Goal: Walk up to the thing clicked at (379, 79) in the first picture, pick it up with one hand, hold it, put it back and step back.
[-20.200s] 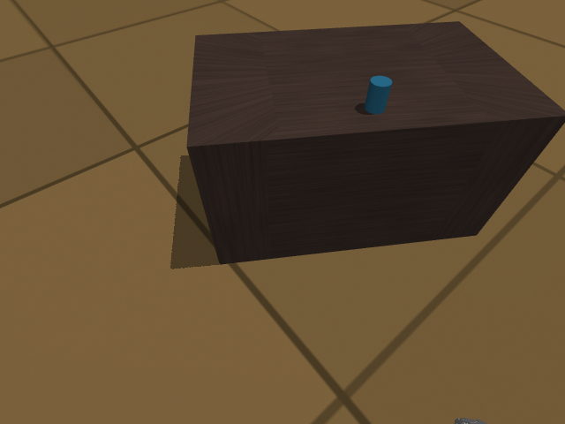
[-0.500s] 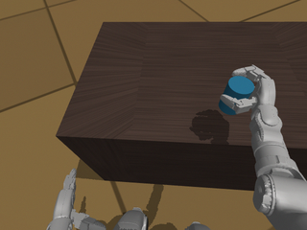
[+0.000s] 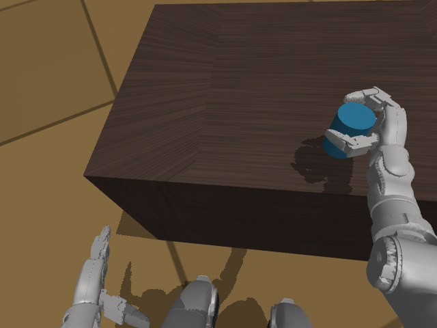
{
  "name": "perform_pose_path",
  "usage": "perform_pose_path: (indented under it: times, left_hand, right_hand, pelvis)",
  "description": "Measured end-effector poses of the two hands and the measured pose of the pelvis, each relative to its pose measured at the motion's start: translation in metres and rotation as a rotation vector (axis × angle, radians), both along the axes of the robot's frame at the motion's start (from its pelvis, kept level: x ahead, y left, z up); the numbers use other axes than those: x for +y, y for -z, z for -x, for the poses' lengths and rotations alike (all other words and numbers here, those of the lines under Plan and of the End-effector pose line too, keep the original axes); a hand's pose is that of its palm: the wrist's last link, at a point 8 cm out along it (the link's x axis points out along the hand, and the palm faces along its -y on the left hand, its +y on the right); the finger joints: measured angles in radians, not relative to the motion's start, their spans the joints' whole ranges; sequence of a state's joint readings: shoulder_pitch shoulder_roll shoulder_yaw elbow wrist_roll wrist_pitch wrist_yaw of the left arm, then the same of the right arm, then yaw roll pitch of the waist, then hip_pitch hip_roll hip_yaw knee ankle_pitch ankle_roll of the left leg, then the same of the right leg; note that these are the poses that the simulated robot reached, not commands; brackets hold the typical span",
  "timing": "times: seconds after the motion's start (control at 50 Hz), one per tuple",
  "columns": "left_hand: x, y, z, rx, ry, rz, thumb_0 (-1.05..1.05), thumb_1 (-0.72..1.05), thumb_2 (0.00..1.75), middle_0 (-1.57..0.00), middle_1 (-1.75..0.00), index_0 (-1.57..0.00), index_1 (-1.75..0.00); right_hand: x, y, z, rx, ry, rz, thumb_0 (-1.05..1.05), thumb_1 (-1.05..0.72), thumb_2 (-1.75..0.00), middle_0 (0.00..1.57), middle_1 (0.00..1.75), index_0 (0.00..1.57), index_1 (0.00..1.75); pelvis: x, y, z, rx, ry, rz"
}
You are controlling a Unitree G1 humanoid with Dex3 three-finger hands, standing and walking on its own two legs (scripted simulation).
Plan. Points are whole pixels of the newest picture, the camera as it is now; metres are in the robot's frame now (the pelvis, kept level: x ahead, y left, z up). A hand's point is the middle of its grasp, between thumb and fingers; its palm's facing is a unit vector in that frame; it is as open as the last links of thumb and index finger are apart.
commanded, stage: lower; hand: right
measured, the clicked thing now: (346, 132) +0.47 -0.17 +0.04
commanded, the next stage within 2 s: loosen in 0.90 s
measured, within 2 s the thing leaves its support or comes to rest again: rests again in 0.84 s
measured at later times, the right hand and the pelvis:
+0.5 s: hand (347, 129) +0.49 -0.18 +0.02, palm faces +0.12 +0.99 -0.01, open 9.7 cm; pelvis -0.01 -0.01 -0.03, yaw +0 degrees
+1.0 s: hand (343, 134) +0.50 -0.18 +0.00, palm faces +0.12 +0.99 +0.00, open 9.7 cm; pelvis +0.00 +0.00 -0.04, yaw +0 degrees
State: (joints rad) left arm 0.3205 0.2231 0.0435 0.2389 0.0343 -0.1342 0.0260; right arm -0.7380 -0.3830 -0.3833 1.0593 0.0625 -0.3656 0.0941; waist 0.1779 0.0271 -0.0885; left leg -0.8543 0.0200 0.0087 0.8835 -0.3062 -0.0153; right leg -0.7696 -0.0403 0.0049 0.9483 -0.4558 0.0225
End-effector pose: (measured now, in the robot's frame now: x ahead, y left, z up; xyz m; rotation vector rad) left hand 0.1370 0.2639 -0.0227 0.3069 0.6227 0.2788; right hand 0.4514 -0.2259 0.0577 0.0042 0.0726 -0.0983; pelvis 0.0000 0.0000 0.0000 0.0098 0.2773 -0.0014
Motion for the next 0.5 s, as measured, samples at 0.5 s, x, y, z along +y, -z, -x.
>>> perform_pose_path:
  times: [0.5]
  left_hand:
    - [-0.003, 0.004, 0.013, -0.006, 0.021, -0.066, -0.01, -0.53, 0.06, -0.06, -0.05, -0.05, -0.05]
  right_hand:
    - [-0.006, 0.035, -0.014, -0.023, 0.024, 0.013, -0.01, 0.45, -1.08, 0.78, 1.14, 0.8, 1.16]
  pelvis:
    - [-0.005, 0.028, 0.012, 0.072, -0.003, -0.014]
